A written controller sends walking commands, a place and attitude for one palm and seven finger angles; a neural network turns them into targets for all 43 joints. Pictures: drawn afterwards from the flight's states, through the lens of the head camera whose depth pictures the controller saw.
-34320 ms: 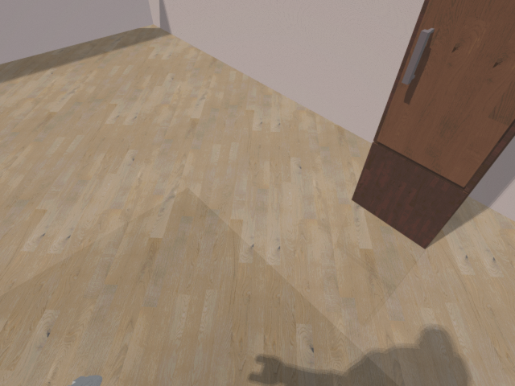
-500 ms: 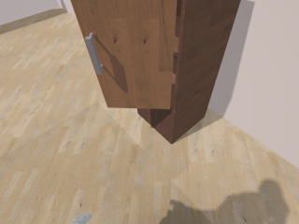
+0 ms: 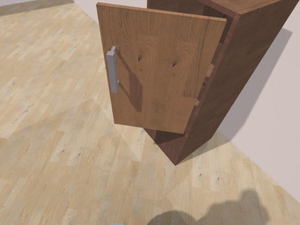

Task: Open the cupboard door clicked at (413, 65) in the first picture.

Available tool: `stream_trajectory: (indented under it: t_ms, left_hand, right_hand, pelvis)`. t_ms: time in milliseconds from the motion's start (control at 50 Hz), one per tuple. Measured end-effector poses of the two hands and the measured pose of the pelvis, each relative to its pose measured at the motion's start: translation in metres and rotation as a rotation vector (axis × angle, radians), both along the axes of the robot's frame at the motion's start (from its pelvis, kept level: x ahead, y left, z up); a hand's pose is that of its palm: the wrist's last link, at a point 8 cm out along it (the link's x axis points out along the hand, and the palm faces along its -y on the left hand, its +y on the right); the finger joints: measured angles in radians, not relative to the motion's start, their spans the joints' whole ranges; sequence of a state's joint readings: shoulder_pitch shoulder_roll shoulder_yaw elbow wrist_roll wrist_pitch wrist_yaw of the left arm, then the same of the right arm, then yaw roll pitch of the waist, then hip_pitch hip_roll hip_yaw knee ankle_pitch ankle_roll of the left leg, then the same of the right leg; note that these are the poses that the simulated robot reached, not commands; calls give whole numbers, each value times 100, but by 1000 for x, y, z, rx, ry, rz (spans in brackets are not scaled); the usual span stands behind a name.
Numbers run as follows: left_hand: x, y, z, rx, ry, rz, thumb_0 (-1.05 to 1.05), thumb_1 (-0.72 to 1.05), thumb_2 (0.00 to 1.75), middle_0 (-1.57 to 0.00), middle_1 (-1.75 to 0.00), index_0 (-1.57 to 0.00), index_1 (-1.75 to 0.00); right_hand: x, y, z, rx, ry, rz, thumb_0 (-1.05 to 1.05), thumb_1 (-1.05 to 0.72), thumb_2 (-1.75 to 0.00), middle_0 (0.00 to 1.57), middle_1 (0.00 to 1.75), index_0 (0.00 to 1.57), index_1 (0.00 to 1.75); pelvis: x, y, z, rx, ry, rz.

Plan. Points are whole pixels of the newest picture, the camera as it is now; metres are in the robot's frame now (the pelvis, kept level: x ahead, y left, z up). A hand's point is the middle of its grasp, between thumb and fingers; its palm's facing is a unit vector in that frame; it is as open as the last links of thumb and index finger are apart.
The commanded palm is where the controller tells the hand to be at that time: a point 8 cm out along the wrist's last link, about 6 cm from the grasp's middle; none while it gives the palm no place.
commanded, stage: come to a stop and stand still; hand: left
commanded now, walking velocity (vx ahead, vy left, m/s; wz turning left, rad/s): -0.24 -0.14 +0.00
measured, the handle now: (114, 70) +0.60 +0.19 +0.04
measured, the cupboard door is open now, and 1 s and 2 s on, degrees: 45 45 45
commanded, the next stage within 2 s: look again from close up in 0.84 s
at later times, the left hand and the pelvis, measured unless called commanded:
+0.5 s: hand out of the picture +0.07 +0.12 -0.17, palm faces -0.01 -0.97 -0.23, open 7.4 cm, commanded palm none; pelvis -0.01 -0.06 -0.01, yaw -1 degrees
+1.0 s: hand out of the picture -0.01 +0.09 -0.17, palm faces +0.02 -0.99 -0.16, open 7.4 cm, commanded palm none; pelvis +0.00 -0.07 +0.00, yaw -1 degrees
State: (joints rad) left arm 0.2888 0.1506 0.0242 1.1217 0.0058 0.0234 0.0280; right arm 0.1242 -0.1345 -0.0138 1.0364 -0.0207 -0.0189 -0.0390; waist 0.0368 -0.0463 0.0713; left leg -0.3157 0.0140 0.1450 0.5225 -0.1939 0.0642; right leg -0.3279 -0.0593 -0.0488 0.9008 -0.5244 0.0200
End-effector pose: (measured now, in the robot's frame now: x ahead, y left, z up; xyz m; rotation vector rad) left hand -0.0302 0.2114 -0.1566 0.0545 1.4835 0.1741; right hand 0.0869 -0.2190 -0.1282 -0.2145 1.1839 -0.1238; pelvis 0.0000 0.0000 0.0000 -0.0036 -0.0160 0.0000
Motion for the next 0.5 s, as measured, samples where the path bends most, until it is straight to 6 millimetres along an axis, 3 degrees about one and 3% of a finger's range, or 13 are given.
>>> stream_trajectory:
  t_ms: [140, 240, 380, 500]
  left_hand:
    - [70, 14, 13, 54, -145, -60, 0, 91, 89, -20, -30, -20, -30]
    - [99, 10, 25, 104, -227, -97, 0, 91, 90, -20, -30, -20, -30]
    - [97, -17, 23, 141, -276, -171, 0, 91, 90, -20, -30, -20, -30]
    - [91, -38, 16, 97, -296, -152, 0, 91, 89, -20, -30, -20, -30]
  right_hand:
    - [-7, -17, 2, -10, 23, -56, -1, -93, -90, 20, 30, 20, 30]
    - [-31, -41, -5, -1, 64, -89, 0, -92, -90, 20, 30, 20, 30]
    - [-64, -78, -20, 14, 69, -137, 0, -91, -90, 20, 30, 20, 30]
    - [-87, -80, -17, 16, 68, -133, 0, -91, -90, 20, 30, 20, 29]
  pelvis:
    - [-1, -6, 5, -17, 14, -19]
    - [-4, -22, 4, -18, 21, -17]
    - [-11, -47, -9, -13, 0, -23]
    - [-12, -57, -11, -3, -28, -16]
